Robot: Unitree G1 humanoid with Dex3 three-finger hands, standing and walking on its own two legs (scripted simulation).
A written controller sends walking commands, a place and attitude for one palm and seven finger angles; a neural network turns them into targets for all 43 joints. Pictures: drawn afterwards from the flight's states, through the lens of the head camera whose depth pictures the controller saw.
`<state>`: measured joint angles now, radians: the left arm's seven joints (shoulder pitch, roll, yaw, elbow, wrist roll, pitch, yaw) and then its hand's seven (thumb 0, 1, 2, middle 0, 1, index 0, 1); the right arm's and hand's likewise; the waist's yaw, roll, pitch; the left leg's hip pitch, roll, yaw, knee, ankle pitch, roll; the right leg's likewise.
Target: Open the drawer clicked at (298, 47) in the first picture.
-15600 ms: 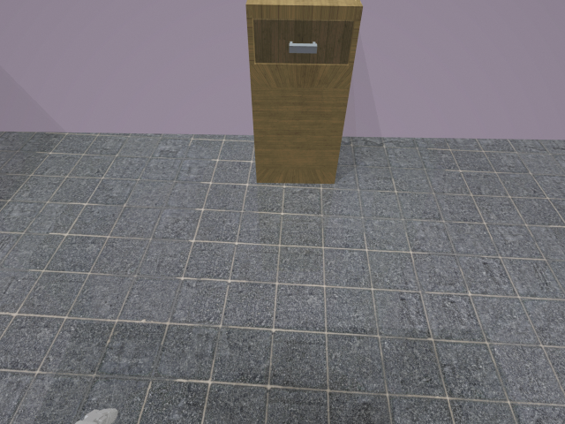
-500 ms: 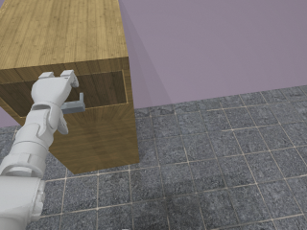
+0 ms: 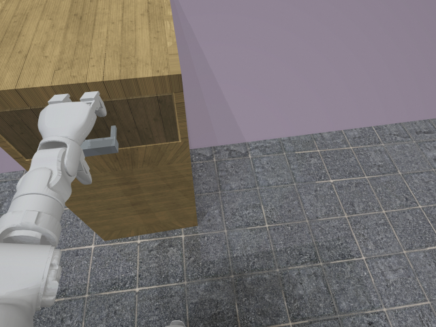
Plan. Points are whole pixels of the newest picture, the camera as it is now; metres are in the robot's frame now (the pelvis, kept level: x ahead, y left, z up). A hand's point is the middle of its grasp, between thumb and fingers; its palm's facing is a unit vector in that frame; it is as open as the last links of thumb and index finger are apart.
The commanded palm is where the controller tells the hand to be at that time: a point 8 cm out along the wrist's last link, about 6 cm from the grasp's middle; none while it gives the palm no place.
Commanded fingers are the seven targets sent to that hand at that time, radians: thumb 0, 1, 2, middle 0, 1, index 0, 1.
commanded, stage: move the hooked fingers above the handle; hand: left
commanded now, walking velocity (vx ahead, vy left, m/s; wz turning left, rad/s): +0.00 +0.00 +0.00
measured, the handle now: (92, 139) +0.51 +0.27 -0.01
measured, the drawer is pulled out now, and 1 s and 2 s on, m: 0.00 0.00 0.00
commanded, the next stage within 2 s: lower the fingers behind the handle in 1.96 s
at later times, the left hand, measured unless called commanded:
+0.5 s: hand (83, 140) +0.46 +0.26 +0.05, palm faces -0.04 -0.04 -1.00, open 13.8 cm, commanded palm +0.44 +0.27 +0.11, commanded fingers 0.00 -0.50 0.30 -0.30 -1.20 -0.30 -1.20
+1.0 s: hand (79, 151) +0.43 +0.26 +0.05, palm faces -0.07 -0.04 -1.00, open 13.8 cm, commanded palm +0.43 +0.27 +0.11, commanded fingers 0.00 -0.50 0.30 -0.30 -1.20 -0.30 -1.20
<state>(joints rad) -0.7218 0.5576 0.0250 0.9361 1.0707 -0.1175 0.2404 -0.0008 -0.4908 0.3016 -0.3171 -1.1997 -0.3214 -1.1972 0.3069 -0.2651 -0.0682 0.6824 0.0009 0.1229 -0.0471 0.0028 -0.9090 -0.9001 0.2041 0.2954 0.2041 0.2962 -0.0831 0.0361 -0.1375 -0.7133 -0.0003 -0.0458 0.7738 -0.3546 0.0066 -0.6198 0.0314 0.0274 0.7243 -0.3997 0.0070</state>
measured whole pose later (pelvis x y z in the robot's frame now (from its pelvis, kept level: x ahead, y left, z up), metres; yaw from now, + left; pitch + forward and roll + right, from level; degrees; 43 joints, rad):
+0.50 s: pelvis +0.01 +0.00 +0.00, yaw +0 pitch +17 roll -2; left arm -0.70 0.55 0.02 0.92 1.06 -0.14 0.23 0.00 -0.49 0.30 -0.32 -1.20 -0.32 -1.20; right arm 0.35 -0.26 -0.07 0.71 0.00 0.13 -0.04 0.00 -0.91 -0.90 0.20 0.30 0.20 0.30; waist -0.08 0.04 -0.14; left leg -0.71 0.00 -0.04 0.77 -0.36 0.01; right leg -0.61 0.03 0.03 0.72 -0.40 0.01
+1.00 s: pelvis +0.00 +0.00 +0.00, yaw +1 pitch +14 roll -2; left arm -0.66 0.53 -0.03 0.88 1.05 -0.14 0.19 0.00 -0.49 0.30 -0.32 -1.20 -0.32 -1.20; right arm 0.30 -0.25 -0.06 0.68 0.01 0.13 -0.05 0.00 -0.91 -0.90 0.20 0.30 0.20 0.30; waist -0.06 0.04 -0.13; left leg -0.66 -0.01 -0.05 0.76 -0.35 0.01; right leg -0.56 0.02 0.02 0.70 -0.39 0.01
